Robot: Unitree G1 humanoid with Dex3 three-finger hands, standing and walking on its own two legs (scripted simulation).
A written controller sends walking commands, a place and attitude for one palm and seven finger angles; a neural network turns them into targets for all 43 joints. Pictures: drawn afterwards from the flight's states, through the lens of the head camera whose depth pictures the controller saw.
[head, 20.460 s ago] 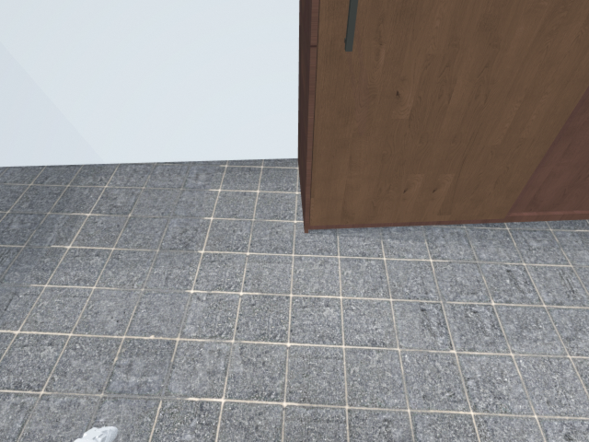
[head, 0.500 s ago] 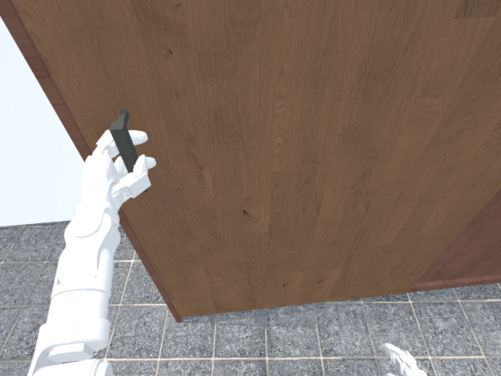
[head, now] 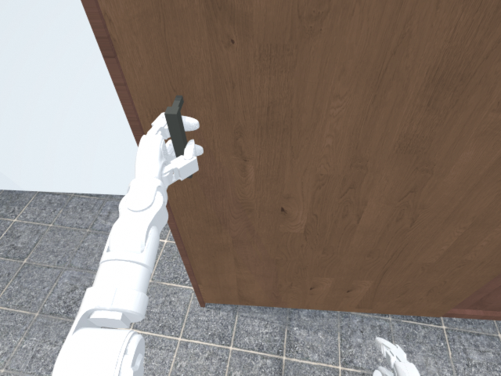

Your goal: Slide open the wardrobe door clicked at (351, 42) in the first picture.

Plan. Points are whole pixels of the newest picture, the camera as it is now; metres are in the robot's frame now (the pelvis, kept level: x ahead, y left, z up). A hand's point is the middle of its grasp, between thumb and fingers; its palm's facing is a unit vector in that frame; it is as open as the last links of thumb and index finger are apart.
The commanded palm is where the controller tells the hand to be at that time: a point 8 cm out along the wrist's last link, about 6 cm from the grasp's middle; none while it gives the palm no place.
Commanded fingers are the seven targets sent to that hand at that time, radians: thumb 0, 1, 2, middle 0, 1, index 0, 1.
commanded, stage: tug the door sideways, standing still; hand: left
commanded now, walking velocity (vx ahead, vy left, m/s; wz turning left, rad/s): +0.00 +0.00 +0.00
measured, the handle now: (183, 138) +0.46 +0.17 +0.14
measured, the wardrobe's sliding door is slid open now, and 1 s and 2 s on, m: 0.00 0.02 0.28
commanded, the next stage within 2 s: step sideways, sliding the door along in 0.34 s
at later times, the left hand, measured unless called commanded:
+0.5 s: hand (194, 162) +0.40 +0.14 +0.14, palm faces +0.12 -0.99 -0.08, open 5.8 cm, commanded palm +0.38 +0.16 +0.14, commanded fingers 0.00 0.90 0.90 -0.45 -1.40 -0.45 -1.40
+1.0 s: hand (210, 159) +0.41 +0.11 +0.14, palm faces +0.35 -0.93 -0.08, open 6.1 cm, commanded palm +0.38 +0.08 +0.14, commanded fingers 0.00 0.90 0.90 -0.45 -1.40 -0.45 -1.40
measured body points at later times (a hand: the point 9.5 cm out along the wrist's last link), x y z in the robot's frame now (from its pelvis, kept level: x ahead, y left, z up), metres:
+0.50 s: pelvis -0.04 -0.01 -0.01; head -0.01 -0.02 +0.44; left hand +0.39 +0.19 +0.15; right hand +0.06 -0.25 -0.13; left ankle -0.08 +0.11 -0.74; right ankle -0.02 -0.16 -0.73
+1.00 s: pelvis +0.02 -0.10 -0.01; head +0.10 -0.11 +0.43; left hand +0.39 +0.16 +0.14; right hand +0.24 -0.31 -0.13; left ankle -0.01 +0.05 -0.74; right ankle +0.00 -0.21 -0.68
